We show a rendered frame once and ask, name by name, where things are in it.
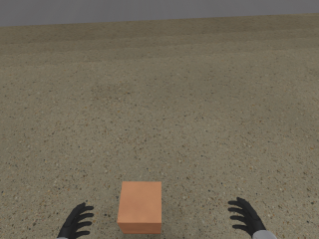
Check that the carton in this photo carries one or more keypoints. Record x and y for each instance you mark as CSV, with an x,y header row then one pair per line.
x,y
140,207

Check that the left robot hand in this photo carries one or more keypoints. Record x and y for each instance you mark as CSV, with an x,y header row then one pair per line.
x,y
71,224

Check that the right robot hand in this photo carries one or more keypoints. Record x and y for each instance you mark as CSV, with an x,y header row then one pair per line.
x,y
250,217

